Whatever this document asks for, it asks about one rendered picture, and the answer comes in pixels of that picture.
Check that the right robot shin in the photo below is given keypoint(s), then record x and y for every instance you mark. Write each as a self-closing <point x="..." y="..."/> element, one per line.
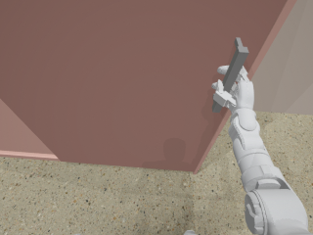
<point x="190" y="231"/>

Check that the robot right hand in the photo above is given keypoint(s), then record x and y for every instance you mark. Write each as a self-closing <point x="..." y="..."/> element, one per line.
<point x="241" y="95"/>

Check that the wardrobe door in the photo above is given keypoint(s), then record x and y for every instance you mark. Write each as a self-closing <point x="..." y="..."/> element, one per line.
<point x="15" y="136"/>
<point x="124" y="82"/>

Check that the robot right upper arm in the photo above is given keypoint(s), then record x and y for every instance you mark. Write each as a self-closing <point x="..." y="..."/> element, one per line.
<point x="274" y="212"/>

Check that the right robot forearm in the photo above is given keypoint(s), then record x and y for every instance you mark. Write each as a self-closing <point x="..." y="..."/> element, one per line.
<point x="257" y="169"/>

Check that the handle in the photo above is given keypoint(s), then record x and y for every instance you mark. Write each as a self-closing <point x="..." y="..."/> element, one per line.
<point x="233" y="70"/>

